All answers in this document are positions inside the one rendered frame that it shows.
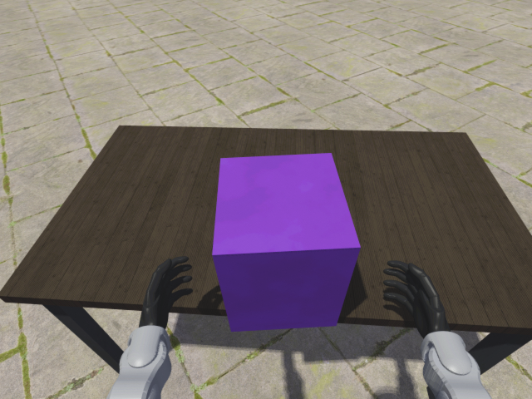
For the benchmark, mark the table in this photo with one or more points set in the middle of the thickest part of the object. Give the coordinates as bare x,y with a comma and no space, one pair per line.
420,197

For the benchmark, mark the robot left forearm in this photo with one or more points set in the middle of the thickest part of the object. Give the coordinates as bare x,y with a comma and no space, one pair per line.
145,365

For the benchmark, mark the left robot hand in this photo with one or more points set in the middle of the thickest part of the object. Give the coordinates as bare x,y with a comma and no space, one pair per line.
159,298

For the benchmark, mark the carton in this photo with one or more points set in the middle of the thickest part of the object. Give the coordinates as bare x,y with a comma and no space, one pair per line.
285,246

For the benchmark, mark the right robot hand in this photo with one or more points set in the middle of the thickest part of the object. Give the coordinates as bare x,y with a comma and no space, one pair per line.
422,301

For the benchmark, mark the robot right forearm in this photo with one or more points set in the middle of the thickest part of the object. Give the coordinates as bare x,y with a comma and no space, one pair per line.
449,370

